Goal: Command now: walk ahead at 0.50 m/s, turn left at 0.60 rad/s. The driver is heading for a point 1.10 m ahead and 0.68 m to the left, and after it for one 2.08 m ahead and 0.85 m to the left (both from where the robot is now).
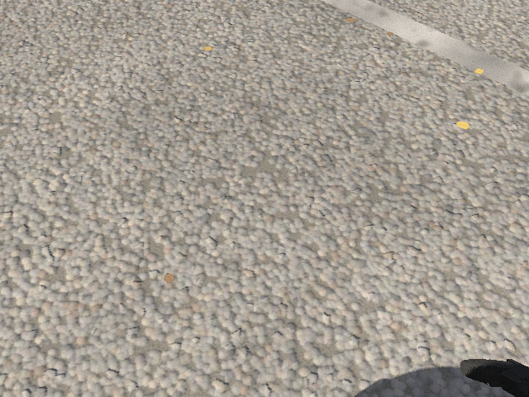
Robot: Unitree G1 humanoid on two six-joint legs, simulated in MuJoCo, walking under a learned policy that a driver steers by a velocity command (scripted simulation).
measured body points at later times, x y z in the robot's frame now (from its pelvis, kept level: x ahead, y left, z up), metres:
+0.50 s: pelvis +0.30 +0.02 +0.00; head +0.32 +0.04 +0.45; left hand +0.47 +0.32 -0.07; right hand +0.42 -0.26 -0.10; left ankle +0.17 +0.10 -0.73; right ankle +0.48 -0.07 -0.72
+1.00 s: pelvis +0.50 +0.09 +0.00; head +0.53 +0.13 +0.44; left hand +0.40 +0.39 -0.13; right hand +0.82 +0.00 -0.07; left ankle +0.53 +0.23 -0.73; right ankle +0.48 -0.06 -0.72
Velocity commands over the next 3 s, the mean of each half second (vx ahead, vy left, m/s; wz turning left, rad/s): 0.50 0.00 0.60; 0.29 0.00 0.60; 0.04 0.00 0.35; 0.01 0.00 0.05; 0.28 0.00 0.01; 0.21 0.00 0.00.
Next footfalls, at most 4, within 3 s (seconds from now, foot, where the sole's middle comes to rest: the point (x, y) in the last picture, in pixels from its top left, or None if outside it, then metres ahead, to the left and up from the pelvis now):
0.06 left None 0.21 0.11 -0.77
0.54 right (316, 368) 0.52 -0.05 -0.77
1.00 left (197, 341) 0.55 0.26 -0.77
1.38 right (281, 301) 0.69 0.05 -0.77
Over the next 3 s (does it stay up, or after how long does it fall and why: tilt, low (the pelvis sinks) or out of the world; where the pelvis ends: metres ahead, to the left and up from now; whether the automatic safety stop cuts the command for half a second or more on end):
stays up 0.82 0.37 0.00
